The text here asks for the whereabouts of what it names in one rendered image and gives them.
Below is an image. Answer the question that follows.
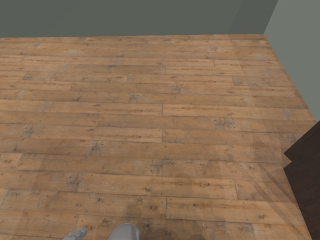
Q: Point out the left robot hand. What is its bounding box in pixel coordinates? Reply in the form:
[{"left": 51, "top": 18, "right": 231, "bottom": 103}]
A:
[{"left": 63, "top": 228, "right": 88, "bottom": 240}]

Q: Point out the cupboard door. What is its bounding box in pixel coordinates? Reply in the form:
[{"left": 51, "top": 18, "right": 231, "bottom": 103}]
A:
[{"left": 283, "top": 121, "right": 320, "bottom": 188}]

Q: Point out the left robot thigh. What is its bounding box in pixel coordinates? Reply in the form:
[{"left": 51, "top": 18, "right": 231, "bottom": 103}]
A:
[{"left": 108, "top": 224, "right": 140, "bottom": 240}]

